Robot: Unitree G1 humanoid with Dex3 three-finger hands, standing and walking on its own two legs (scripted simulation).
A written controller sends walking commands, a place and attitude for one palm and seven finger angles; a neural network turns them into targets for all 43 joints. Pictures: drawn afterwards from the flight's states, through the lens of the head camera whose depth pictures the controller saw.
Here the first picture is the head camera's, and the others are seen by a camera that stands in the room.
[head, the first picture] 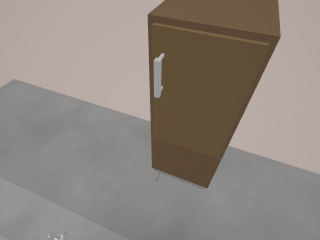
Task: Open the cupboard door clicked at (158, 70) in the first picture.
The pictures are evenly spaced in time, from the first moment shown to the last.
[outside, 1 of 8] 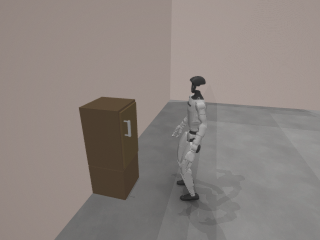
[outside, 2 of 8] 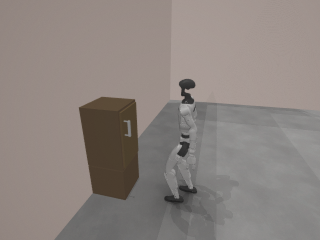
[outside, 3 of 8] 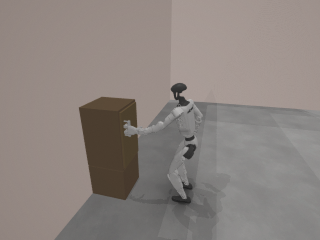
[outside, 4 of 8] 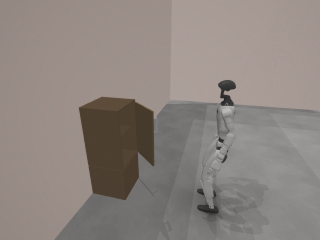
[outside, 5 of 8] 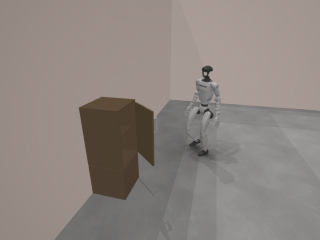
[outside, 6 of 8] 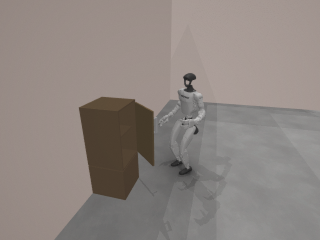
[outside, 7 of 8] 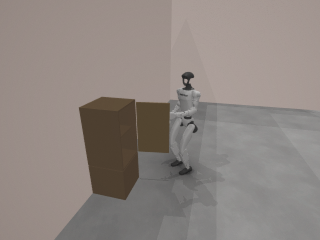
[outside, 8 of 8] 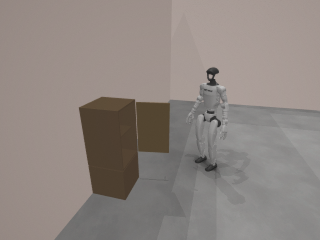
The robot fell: no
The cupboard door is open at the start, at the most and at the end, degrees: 0 100 100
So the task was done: yes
